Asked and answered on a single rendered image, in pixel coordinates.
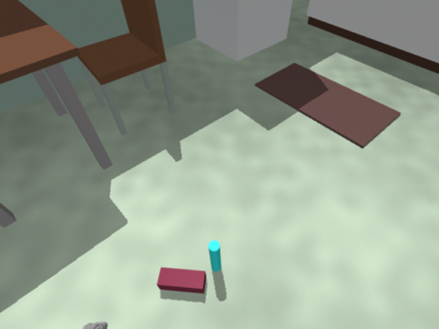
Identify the chair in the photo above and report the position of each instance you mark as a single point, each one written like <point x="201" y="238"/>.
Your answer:
<point x="126" y="54"/>

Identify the table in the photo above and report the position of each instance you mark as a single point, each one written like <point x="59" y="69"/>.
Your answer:
<point x="29" y="45"/>

